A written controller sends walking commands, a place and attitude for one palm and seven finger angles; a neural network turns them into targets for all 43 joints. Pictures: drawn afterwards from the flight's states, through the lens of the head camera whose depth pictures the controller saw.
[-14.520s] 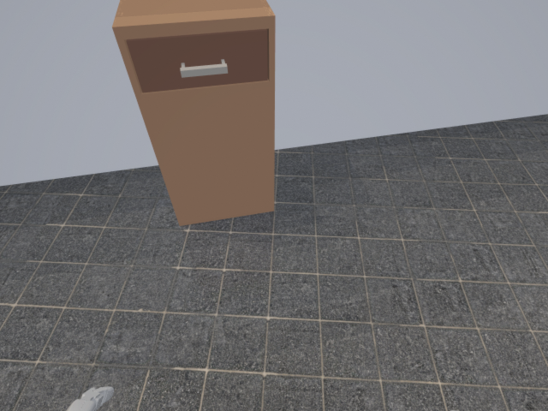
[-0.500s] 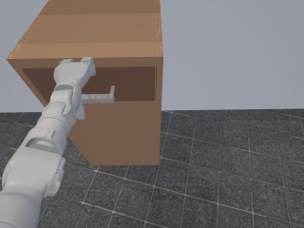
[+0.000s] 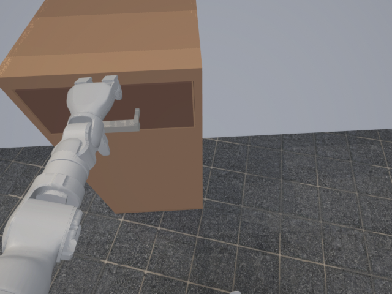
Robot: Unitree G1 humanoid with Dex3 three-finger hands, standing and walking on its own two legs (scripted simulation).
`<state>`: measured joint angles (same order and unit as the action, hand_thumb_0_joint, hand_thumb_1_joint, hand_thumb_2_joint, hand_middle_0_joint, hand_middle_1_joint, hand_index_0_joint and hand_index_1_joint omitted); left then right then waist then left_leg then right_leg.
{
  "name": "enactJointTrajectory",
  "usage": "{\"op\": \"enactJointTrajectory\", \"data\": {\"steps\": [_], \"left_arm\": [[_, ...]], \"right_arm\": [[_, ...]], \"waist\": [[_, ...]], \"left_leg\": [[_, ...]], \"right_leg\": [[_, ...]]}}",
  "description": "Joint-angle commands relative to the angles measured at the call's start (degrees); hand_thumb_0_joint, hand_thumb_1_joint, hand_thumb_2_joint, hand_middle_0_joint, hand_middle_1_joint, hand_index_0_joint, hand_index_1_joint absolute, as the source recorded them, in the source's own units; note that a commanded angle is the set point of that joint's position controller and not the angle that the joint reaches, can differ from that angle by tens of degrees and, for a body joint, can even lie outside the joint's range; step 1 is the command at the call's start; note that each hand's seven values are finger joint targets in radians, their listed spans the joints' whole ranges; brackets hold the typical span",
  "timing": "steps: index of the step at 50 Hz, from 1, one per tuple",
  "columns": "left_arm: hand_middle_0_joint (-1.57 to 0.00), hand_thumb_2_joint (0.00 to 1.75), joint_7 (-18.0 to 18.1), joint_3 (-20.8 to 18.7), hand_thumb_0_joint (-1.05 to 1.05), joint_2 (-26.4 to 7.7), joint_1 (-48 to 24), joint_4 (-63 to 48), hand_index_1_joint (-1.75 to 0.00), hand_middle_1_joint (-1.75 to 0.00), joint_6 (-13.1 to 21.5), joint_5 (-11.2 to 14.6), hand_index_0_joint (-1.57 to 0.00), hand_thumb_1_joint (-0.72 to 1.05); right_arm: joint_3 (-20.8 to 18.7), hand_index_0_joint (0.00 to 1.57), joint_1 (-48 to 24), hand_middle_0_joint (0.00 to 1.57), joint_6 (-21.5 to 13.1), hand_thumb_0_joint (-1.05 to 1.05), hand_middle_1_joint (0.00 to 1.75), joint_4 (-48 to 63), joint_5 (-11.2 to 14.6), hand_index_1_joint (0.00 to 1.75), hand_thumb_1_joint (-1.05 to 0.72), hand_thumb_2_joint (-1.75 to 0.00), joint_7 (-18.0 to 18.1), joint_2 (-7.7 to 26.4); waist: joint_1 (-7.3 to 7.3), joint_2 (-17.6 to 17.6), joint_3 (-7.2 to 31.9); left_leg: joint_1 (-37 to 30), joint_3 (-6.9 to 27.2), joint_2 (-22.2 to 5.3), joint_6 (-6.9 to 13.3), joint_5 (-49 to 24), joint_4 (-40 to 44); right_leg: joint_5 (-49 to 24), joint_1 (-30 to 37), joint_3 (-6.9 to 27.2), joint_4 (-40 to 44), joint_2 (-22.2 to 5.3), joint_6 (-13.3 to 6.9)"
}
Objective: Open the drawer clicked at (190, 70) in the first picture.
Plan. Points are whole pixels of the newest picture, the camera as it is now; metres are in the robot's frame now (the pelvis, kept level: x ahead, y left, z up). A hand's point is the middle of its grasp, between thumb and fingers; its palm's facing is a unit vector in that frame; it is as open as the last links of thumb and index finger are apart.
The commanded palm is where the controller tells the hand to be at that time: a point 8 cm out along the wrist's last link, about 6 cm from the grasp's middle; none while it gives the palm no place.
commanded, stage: move the hooked fingers above the handle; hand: left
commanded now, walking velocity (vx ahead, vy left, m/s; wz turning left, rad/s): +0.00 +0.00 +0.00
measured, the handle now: (112, 120) +0.53 +0.20 +0.02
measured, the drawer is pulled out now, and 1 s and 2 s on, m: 0.00 0.00 0.00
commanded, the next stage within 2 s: lower the fingers behind the handle in 1.64 s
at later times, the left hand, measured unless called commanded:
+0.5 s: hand (99, 112) +0.48 +0.20 +0.09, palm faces +0.09 -0.04 -1.00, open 13.8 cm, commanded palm +0.45 +0.22 +0.13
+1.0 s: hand (94, 117) +0.48 +0.21 +0.08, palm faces +0.08 -0.02 -1.00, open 13.8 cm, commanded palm +0.46 +0.22 +0.13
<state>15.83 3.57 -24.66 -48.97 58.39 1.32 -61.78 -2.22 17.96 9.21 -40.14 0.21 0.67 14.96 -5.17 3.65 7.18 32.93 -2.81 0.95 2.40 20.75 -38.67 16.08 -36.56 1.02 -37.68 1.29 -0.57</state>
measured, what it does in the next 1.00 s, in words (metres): stands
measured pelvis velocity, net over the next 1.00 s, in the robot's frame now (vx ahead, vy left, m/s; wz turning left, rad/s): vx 0.00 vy -0.01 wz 0.03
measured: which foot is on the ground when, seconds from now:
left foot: down 0.00-1.00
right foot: down 0.00-1.00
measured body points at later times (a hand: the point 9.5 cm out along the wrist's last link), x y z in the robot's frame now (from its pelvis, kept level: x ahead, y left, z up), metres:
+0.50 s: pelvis +0.00 +0.00 +0.00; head +0.08 -0.01 +0.44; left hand +0.47 +0.20 +0.14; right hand +0.06 -0.28 -0.13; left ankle -0.03 +0.09 -0.72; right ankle +0.01 -0.11 -0.72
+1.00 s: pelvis +0.00 -0.01 +0.00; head +0.08 -0.01 +0.44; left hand +0.47 +0.20 +0.13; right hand +0.06 -0.28 -0.13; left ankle -0.03 +0.09 -0.72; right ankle +0.01 -0.11 -0.72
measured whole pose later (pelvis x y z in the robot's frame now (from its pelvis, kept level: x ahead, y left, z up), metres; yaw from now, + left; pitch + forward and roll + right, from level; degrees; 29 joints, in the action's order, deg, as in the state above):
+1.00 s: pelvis +0.00 -0.01 +0.00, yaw +2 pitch +14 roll +0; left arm 17.5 4.5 -27.3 -48.3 54.9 7.0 -61.7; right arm -3.0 16.2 6.3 -40.1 0.0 1.7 15.8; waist -4.4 2.0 5.2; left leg 33.0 -1.0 1.3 1.8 20.4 -39.1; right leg 16.5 -36.0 -0.7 -38.2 0.8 -1.2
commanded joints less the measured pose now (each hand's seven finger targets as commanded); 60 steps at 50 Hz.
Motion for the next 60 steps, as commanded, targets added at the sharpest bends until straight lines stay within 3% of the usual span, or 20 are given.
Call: {"op": "enactJointTrajectory", "data": {"steps": [1, 5, 7, 9, 14, 17, 22, 25, 27, 31, 36, 39, 40, 44, 48, 51, 54, 56, 58, 60], "left_arm": [[-0.30, 0.30, -2.1, -7.3, 0.00, -22.6, -19.0, -6.0, -1.20, -1.20, -3.2, 1.6, -0.30, -0.50], [-0.30, 0.30, -5.0, -5.8, 0.00, -22.2, -17.8, -8.9, -1.20, -1.20, 1.6, 1.2, -0.30, -0.50], [-0.30, 0.30, -5.8, -3.1, 0.00, -18.8, -18.1, -11.3, -1.20, -1.20, 4.3, 0.9, -0.30, -0.50], [-0.30, 0.30, -5.9, 0.9, 0.00, -13.6, -21.8, -15.9, -1.20, -1.20, 7.4, 2.0, -0.30, -0.50], [-0.30, 0.30, -2.8, 1.6, 0.00, -12.3, -31.7, -24.0, -1.20, -1.20, 11.8, 3.5, -0.30, -0.50], [-0.30, 0.30, 1.1, -2.5, 0.00, -16.3, -32.4, -21.5, -1.20, -1.20, 10.6, 2.7, -0.30, -0.50], [-0.30, 0.30, 5.5, -7.2, 0.00, -21.2, -29.7, -12.1, -1.20, -1.20, 2.9, 0.6, -0.30, -0.50], [-0.30, 0.30, 3.3, -7.1, 0.00, -21.5, -23.0, -5.5, -1.20, -1.20, -2.6, -0.1, -0.30, -0.50], [-0.30, 0.30, 0.5, -4.9, 0.00, -18.9, -20.6, -4.7, -1.20, -1.20, -4.1, 0.3, -0.30, -0.50], [-0.30, 0.30, -3.2, -5.7, 0.00, -20.3, -16.2, -4.5, -1.20, -1.20, -3.7, 1.3, -0.30, -0.50], [-0.30, 0.30, -6.5, -2.1, 0.00, -16.1, -19.2, -17.5, -1.20, -1.20, 5.6, 2.1, -0.30, -0.50], [-0.30, 0.30, -4.9, 0.4, 0.00, -12.6, -25.2, -25.5, -1.20, -1.20, 10.7, 2.5, -0.30, -0.50], [-0.30, 0.30, -3.6, -1.1, 0.00, -14.2, -26.7, -26.4, -1.20, -1.20, 11.5, 2.4, -0.30, -0.50], [-0.30, 0.30, 2.6, -5.7, 0.00, -18.9, -29.2, -20.3, -1.20, -1.20, 9.4, 1.9, -0.30, -0.50], [-0.30, 0.30, 5.7, -5.9, 0.00, -20.3, -29.5, -11.3, -1.20, -1.20, 2.1, 0.4, -0.30, -0.50], [-0.30, 0.30, 3.0, -4.4, 0.00, -19.8, -26.7, -5.9, -1.20, -1.20, -2.5, -0.2, -0.30, -0.50], [-0.30, 0.30, -2.8, 1.7, 0.00, -11.1, -23.9, -5.5, -1.20, -1.20, -3.0, 1.8, -0.30, -0.50], [-0.30, 0.30, -4.8, -0.9, 0.00, -14.8, -20.4, -3.7, -1.20, -1.20, -2.8, 2.2, -0.30, -0.50], [-0.30, 0.30, -6.8, 0.6, 0.00, -13.0, -19.6, -4.8, -1.20, -1.20, -1.6, 2.7, -0.30, -0.50], [-0.30, 0.30, -7.5, -0.2, 0.00, -14.0, -21.2, -10.6, -1.20, -1.20, 2.5, 2.8, -0.30, -0.50]], "right_arm": [[-2.3, 0.20, 3.0, 0.20, -0.9, 0.00, 0.30, 6.7, 0.8, 0.30, -0.90, -0.90, 2.0, 9.0], [-2.2, 0.20, 2.4, 0.20, -1.9, 0.00, 0.30, 8.4, 1.2, 0.30, -0.90, -0.90, 3.4, 9.0], [-2.6, 0.20, 2.9, 0.20, -2.6, 0.00, 0.30, 8.5, 1.1, 0.30, -0.90, -0.90, 3.5, 8.7], [-3.3, 0.20, 3.7, 0.20, -3.4, 0.00, 0.30, 8.4, 0.8, 0.30, -0.90, -0.90, 3.2, 8.1], [-4.5, 0.20, 6.0, 0.20, -4.5, 0.00, 0.30, 5.7, -0.1, 0.30, -0.90, -0.90, 2.6, 8.0], [-4.4, 0.20, 6.4, 0.20, -4.7, 0.00, 0.30, 4.1, -0.4, 0.30, -0.90, -0.90, 2.0, 8.3], [-3.2, 0.20, 5.0, 0.20, -4.0, 0.00, 0.30, 3.5, -0.7, 0.30, -0.90, -0.90, 0.8, 8.4], [-2.9, 0.20, 4.3, 0.20, -2.8, 0.00, 0.30, 4.5, -0.4, 0.30, -0.90, -0.90, 0.4, 8.6], [-2.9, 0.20, 4.1, 0.20, -2.0, 0.00, 0.30, 5.5, 0.2, 0.30, -0.90, -0.90, 0.5, 8.9], [-2.4, 0.20, 2.4, 0.20, -1.0, 0.00, 0.30, 7.3, 0.9, 0.30, -0.90, -0.90, 1.7, 9.3], [-3.3, 0.20, 2.8, 0.20, -2.2, 0.00, 0.30, 8.8, 0.5, 0.30, -0.90, -0.90, 2.8, 8.5], [-4.1, 0.20, 3.7, 0.20, -3.3, 0.00, 0.30, 7.8, 0.0, 0.30, -0.90, -0.90, 2.6, 7.5], [-4.3, 0.20, 4.3, 0.20, -3.5, 0.00, 0.30, 7.1, -0.2, 0.30, -0.90, -0.90, 2.4, 7.5], [-3.8, 0.20, 5.0, 0.20, -4.1, 0.00, 0.30, 4.6, -0.4, 0.30, -0.90, -0.90, 1.9, 8.0], [-3.0, 0.20, 4.1, 0.20, -4.3, 0.00, 0.30, 3.5, -0.2, 0.30, -0.90, -0.90, 1.1, 8.2], [-3.0, 0.20, 4.6, 0.20, -3.6, 0.00, 0.30, 4.0, 0.0, 0.30, -0.90, -0.90, 0.9, 8.6], [-3.8, 0.20, 5.6, 0.20, -3.0, 0.00, 0.30, 5.2, 0.4, 0.30, -0.90, -0.90, 0.8, 8.7], [-3.2, 0.20, 5.0, 0.20, -2.1, 0.00, 0.30, 5.3, 0.6, 0.30, -0.90, -0.90, 1.3, 9.6], [-2.9, 0.20, 4.0, 0.20, -2.0, 0.00, 0.30, 6.2, 0.9, 0.30, -0.90, -0.90, 2.0, 9.5], [-3.0, 0.20, 3.6, 0.20, -2.3, 0.00, 0.30, 7.2, 0.7, 0.30, -0.90, -0.90, 2.4, 9.2]], "waist": [[2.24, -8.9, 18.5], [1.86, -8.0, 15.9], [0.86, -5.5, 15.0], [-0.88, -3.6, 15.9], [-2.86, 0.4, 21.8], [-1.90, 1.7, 22.6], [0.59, 1.1, 22.9], [2.45, -1.2, 24.5], [2.02, -5.3, 22.2], [2.33, -11.6, 17.4], [1.08, -5.4, 19.3], [-0.53, -0.6, 19.9], [-0.43, 0.5, 20.6], [-0.74, -1.1, 18.8], [-0.20, 0.6, 18.7], [0.58, -0.3, 23.8], [-0.93, -5.0, 24.7], [-0.29, -8.6, 19.9], [-0.66, -10.8, 15.2], [-0.05, -7.6, 15.7]], "left_leg": [[-4.3, 0.0, 0.2, 0.3, -18.5, 6.4], [-3.9, -0.2, 0.3, 0.7, -13.9, 7.2], [-6.2, 0.2, 0.1, 0.6, -13.5, 6.7], [-9.3, 0.7, 0.1, 0.6, -13.6, 5.6], [-15.9, 3.0, 0.3, 0.1, -17.9, 2.9], [-14.9, 3.6, 0.6, -0.5, -18.3, 2.7], [-8.9, 2.2, 0.9, -0.8, -21.3, 3.1], [-7.2, 0.8, 0.7, -0.9, -25.5, 3.4], [-6.8, 0.2, 0.2, -0.7, -25.2, 4.3], [-3.8, -0.4, 0.4, 0.2, -19.1, 6.4], [-9.9, 0.6, 0.3, 0.8, -19.2, 5.9], [-15.0, 1.7, 0.1, 0.4, -20.7, 4.4], [-15.8, 2.4, 0.1, 0.2, -20.8, 4.1], [-11.7, 3.0, 0.6, -0.3, -18.2, 3.8], [-8.1, 1.9, 0.7, -0.7, -16.2, 4.5], [-8.3, 0.8, 0.8, -0.7, -21.0, 3.9], [-11.8, 0.9, 0.0, -0.3, -26.3, 3.3], [-8.5, 0.5, 0.2, 0.1, -22.2, 4.4], [-6.2, 0.6, 0.4, 0.5, -17.0, 5.5], [-6.9, 0.8, 0.6, 0.7, -16.6, 5.5]], "right_leg": [[-18.0, 22.4, -0.6, 4.7, 0.0, -1.0], [-14.0, 21.7, 0.6, 6.2, -0.6, -0.9], [-12.1, 17.9, 0.2, 6.2, -0.2, -1.2], [-10.7, 15.3, 0.4, 6.5, -0.2, -1.2], [-10.7, 10.0, -0.3, 4.8, 0.4, -1.5], [-10.3, 8.9, -0.9, 3.7, 0.8, -1.8], [-14.8, 13.6, -1.5, 1.9, 0.8, -2.1], [-21.2, 19.1, -1.4, 1.5, 0.6, -1.8], [-22.2, 19.9, -1.5, 2.7, 0.6, -1.4], [-19.6, 22.7, -0.7, 4.8, 0.0, -0.9], [-18.1, 20.1, 0.1, 5.4, 0.0, -1.2], [-14.5, 14.2, -0.2, 5.2, 0.3, -1.5], [-13.6, 13.1, -0.4, 4.8, 0.5, -1.6], [-10.8, 11.2, -1.2, 4.0, 0.9, -1.9], [-10.2, 11.4, -1.4, 3.3, 0.7, -1.9], [-17.0, 16.7, -1.1, 2.6, 0.5, -1.7], [-21.3, 17.6, -1.5, 3.6, 0.7, -1.3], [-20.3, 18.5, -1.0, 4.5, 0.4, -0.9], [-16.8, 17.8, -0.9, 5.8, 0.1, -0.8], [-16.0, 17.8, -0.1, 5.7, -0.1, -1.1]]}}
